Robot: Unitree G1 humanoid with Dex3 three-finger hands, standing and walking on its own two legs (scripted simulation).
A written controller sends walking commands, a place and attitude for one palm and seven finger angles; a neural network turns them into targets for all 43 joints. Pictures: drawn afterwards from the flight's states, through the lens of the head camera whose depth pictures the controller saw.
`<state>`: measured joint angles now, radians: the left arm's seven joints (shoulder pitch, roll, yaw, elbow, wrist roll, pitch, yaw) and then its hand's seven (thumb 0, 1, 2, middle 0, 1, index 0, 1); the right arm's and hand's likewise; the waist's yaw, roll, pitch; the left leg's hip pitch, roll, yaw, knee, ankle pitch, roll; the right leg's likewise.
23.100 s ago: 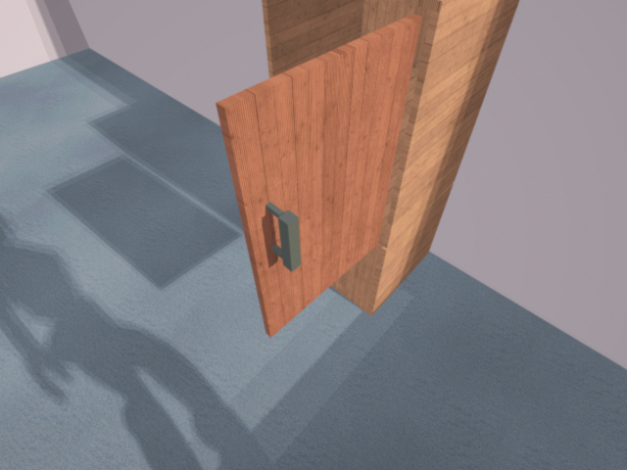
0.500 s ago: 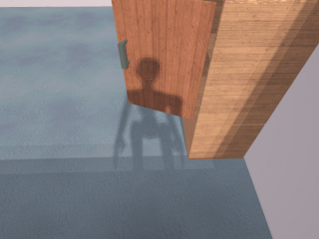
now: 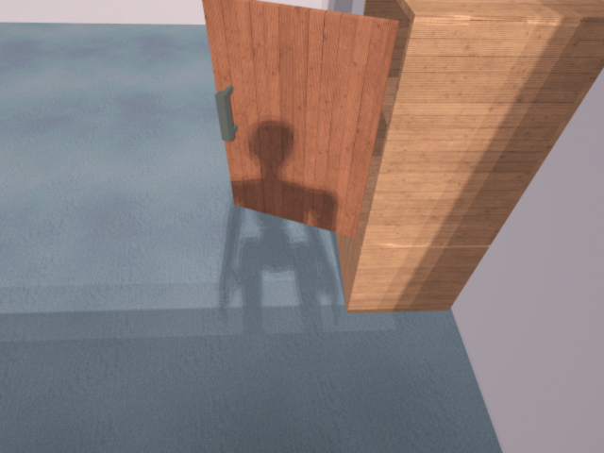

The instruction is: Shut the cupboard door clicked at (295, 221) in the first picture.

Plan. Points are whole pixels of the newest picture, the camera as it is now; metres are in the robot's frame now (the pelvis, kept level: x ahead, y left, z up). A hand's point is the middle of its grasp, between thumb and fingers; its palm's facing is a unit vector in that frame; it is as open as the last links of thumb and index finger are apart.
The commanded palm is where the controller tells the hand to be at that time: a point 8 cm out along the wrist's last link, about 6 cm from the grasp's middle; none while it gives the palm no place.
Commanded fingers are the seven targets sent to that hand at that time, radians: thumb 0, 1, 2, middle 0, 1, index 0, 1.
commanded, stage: look to check the result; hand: left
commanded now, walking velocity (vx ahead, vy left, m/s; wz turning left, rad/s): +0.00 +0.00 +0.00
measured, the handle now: (228, 113) +0.85 +0.22 +0.00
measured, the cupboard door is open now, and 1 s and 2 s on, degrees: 68 68 68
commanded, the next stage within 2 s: turn to face it in 0.54 s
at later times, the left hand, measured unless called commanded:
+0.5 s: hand out of the picture -0.02 +0.16 -0.18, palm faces +0.04 -0.98 -0.18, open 7.4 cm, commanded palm none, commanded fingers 0.00 0.90 0.90 -0.20 -0.30 -0.20 -0.30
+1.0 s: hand out of the picture +0.01 +0.17 -0.18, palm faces -0.04 -0.98 -0.20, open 7.4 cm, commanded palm none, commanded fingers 0.00 0.90 0.90 -0.20 -0.30 -0.20 -0.30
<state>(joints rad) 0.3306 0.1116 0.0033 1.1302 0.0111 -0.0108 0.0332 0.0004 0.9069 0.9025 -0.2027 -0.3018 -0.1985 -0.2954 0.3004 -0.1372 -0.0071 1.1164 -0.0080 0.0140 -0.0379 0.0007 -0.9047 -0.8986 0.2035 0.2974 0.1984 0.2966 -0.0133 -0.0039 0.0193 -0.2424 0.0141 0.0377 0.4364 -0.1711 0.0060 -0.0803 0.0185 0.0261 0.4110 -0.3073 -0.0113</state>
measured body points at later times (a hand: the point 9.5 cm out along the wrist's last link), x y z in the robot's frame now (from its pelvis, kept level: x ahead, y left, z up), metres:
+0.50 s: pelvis +0.01 +0.00 +0.00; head +0.02 -0.01 +0.45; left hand -0.02 +0.21 -0.16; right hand +0.01 -0.23 -0.16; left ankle +0.04 +0.12 -0.74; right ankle -0.05 -0.12 -0.74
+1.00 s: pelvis +0.01 +0.00 -0.01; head +0.04 +0.00 +0.44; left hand +0.02 +0.23 -0.17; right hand +0.01 -0.24 -0.16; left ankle +0.04 +0.12 -0.74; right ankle -0.05 -0.12 -0.74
